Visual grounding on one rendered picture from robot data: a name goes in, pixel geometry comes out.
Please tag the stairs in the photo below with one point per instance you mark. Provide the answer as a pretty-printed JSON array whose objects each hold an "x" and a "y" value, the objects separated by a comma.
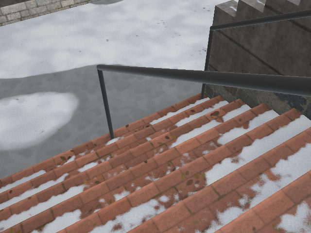
[{"x": 198, "y": 166}]

